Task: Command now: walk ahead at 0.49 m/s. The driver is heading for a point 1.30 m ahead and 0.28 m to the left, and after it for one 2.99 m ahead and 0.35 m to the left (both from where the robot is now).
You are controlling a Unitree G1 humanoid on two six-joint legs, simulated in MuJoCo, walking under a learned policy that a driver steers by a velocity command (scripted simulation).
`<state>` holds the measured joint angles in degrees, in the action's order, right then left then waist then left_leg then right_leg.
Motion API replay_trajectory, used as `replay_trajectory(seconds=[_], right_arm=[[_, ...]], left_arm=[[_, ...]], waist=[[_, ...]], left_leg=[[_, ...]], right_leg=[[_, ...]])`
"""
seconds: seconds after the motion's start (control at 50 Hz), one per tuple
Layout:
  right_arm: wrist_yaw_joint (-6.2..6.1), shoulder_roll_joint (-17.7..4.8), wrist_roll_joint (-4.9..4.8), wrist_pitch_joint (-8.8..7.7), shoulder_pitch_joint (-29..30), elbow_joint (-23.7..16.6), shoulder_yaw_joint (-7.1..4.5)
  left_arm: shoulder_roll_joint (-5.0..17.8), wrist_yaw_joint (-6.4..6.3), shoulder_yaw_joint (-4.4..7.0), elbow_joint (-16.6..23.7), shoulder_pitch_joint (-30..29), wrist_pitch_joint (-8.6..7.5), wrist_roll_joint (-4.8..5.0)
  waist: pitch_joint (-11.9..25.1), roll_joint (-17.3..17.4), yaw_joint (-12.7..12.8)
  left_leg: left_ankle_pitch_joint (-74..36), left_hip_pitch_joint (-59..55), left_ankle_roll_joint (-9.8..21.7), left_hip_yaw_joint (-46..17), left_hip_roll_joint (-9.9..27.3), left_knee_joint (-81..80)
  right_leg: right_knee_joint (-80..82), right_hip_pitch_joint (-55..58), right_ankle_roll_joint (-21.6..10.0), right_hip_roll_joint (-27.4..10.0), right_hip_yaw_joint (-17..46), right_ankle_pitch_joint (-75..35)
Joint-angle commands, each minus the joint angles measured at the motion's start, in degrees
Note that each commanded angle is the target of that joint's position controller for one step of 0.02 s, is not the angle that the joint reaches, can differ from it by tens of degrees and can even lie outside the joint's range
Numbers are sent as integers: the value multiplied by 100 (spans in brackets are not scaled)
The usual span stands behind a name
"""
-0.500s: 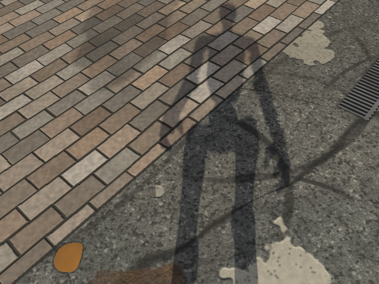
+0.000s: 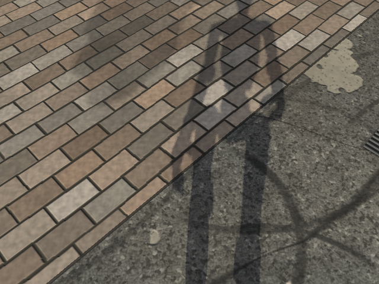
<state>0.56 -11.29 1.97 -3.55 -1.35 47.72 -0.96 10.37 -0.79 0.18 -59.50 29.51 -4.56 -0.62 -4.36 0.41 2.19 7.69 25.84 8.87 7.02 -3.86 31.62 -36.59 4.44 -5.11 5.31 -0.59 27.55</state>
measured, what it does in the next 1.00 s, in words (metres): walks ahead, turning left: right foot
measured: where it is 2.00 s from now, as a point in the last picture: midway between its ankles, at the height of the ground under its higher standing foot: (167, 164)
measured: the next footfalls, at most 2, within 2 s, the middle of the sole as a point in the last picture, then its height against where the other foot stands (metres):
right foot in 0.54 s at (241, 279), level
left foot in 1.10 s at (181, 212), level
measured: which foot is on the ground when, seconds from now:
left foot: down 0.00-0.56, up 0.58-1.00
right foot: up 0.00-0.52, down 0.54-1.00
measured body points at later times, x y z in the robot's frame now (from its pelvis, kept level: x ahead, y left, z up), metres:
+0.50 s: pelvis +0.27 -0.02 +0.02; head +0.30 -0.03 +0.47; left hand +0.48 +0.18 -0.09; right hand +0.16 -0.25 -0.12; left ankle +0.12 +0.05 -0.71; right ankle +0.42 -0.12 -0.70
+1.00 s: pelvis +0.53 -0.03 +0.02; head +0.56 -0.02 +0.47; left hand +0.41 +0.18 -0.13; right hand +0.75 -0.20 -0.10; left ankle +0.66 +0.11 -0.68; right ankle +0.42 -0.12 -0.71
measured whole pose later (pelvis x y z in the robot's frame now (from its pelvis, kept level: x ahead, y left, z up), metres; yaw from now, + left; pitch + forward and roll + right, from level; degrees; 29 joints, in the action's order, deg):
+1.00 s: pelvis +0.53 -0.03 +0.02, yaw +15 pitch +0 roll -1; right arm 3.0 -11.1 1.8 -0.9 -2.7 49.4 -2.0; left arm 10.1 -1.5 1.8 -59.0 25.2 -5.8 -1.2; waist -3.8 1.3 2.3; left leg 2.3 34.4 6.2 6.2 3.3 39.6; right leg -13.9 5.3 -1.9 1.7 -17.1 19.4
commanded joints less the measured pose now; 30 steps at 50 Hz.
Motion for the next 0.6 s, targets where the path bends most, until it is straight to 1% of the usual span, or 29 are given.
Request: replay_trajectory(seconds=[0.02, 0.04, 0.06, 0.08, 0.1, 0.12, 0.14, 0.16, 0.2, 0.24, 0.32, 0.36, 0.4, 0.44, 0.46, 0.48, 0.5, 0.52, 0.54, 0.56, 0.58, 0.6], right_arm=[[-22, -1295, -101, 41, -2426, 521, -446], [-10, -990, -180, 29, -1669, 390, -368], [21, -680, -166, -19, -1344, 358, -298], [24, -511, -124, -84, -1335, 441, -241], [1, -393, -125, -136, -1425, 551, -193], [-10, -359, -127, -191, -1540, 650, -169], [-15, -410, -140, -247, -1701, 744, -173], [-14, -494, -152, -282, -1822, 818, -184], [-7, -618, -158, -295, -2037, 915, -196], [-2, -616, -171, -278, -2280, 982, -173], [-29, -591, -169, -262, -2749, 1117, -126], [-60, -589, -144, -251, -2961, 1190, -107], [-93, -603, -101, -231, -3125, 1259, -96], [-132, -662, -55, -212, -3176, 1320, -107], [-152, -699, -42, -206, -3129, 1338, -117], [-167, -711, -42, -201, -3035, 1340, -119], [-177, -771, -45, -198, -2912, 1333, -130], [-161, -826, -66, -186, -2790, 1324, -139], [-137, -788, -126, -200, -2657, 1245, -118], [-101, -356, -289, -219, -2815, 986, -7], [-123, -350, -373, -179, -3338, 1096, -65], [-149, -775, -213, -125, -2884, 1079, -188]], left_arm=[[697, 39, 164, 401, 304, -39, 0], [877, 56, 210, 630, -326, -59, -36], [878, 90, 226, 697, -670, -80, -61], [770, 107, 229, 679, -720, -40, -81], [620, 140, 201, 652, -589, 40, -136], [455, 174, 173, 613, -525, 106, -147], [384, 199, 164, 627, -559, 146, -154], [375, 217, 167, 673, -693, 178, -159], [443, 238, 178, 863, -1254, 221, -156], [492, 245, 181, 1038, -1829, 233, -126], [413, 260, 131, 1271, -2680, 220, -62], [405, 257, 113, 1359, -3022, 216, -54], [425, 251, 109, 1453, -3317, 197, -56], [465, 247, 119, 1547, -3495, 160, -55], [495, 242, 132, 1565, -3470, 135, -54], [533, 225, 155, 1541, -3311, 103, -57], [602, 188, 200, 1417, -2873, 66, -61], [715, 139, 270, 1146, -2045, 11, -69], [973, 69, 380, 833, -997, -62, -164], [1580, -6, 530, 756, -133, -101, -340], [1633, 67, 578, 729, -227, -4, -211], [1211, 106, 495, 824, -829, 38, -78]], waist=[[1785, 482, -848], [711, 218, -561], [264, -24, -451], [45, -179, -254], [55, -127, -78], [65, -64, 0], [49, -20, 28], [11, 35, 42], [-132, 113, -35], [-211, 128, -185], [-178, 250, -466], [-189, 304, -585], [-209, 329, -671], [-242, 360, -663], [-239, 372, -594], [-187, 376, -469], [5, 419, -247], [407, 356, 105], [996, 205, 530], [1908, -624, 643], [2438, -1300, 386], [1505, -438, 186]], left_leg=[[1566, -4215, 1468, -4918, 2564, -1477], [2157, -3207, 1221, -4021, 2389, -1900], [1679, -2423, 1032, -3490, 2165, -2156], [950, -1912, 842, -2974, 1934, -2249], [519, -1524, 694, -2555, 1740, -2334], [190, -1352, 613, -2256, 1625, -2405], [-153, -1288, 596, -2040, 1549, -2445], [-318, -1263, 573, -1839, 1487, -2505], [-458, -1340, 499, -1572, 1386, -2658], [-858, -1589, 372, -1391, 1286, -2678], [-1574, -2094, 113, -1119, 1179, -2537], [-1846, -2467, 107, -1088, 1228, -2436], [-2164, -2910, 174, -1102, 1349, -2260], [-2527, -3291, 256, -1134, 1525, -2059], [-2839, -3407, 258, -1122, 1598, -1916], [-3437, -3369, 214, -1123, 1611, -1642], [-4205, -3283, 143, -1113, 1586, -1185], [-4536, -3114, 64, -1048, 1451, -339], [-3635, -2235, -33, -928, 1225, 841], [-1048, -622, -219, -614, 677, 2774], [2198, 580, -288, -693, -45, 4198], [1710, 932, -239, -1050, 404, 4393]], right_leg=[[-4633, -3891, -89, -58, 474, 37], [-4305, -4197, -146, -477, 485, -674], [-3974, -3987, -158, -633, 424, -994], [-3703, -3707, -122, -789, 442, -1102], [-3437, -3338, -42, -893, 434, -1139], [-3237, -3158, 24, -946, 387, -1159], [-3088, -3164, 78, -975, 306, -1209], [-2909, -3288, 126, -1037, 235, -1327], [-2471, -3739, 223, -1169, 89, -1783], [-1919, -4120, 306, -1221, -40, -2257], [-787, -4163, 377, -1074, -262, -2909], [-392, -4191, 356, -974, -335, -2973], [-93, -4259, 301, -878, -374, -2807], [144, -4257, 193, -808, -371, -2479], [274, -4126, 111, -755, -379, -2258], [439, -3736, 22, -646, -393, -2021], [598, -3098, -70, -467, -420, -1798], [933, -2122, -190, -301, -460, -1874], [1069, -563, -376, -670, -97, -2070], [1188, 1160, -764, -2363, 1859, -1463], [1891, 1629, -1299, -3233, 3810, -1314], [2088, 770, -1086, -2921, 3125, -888]])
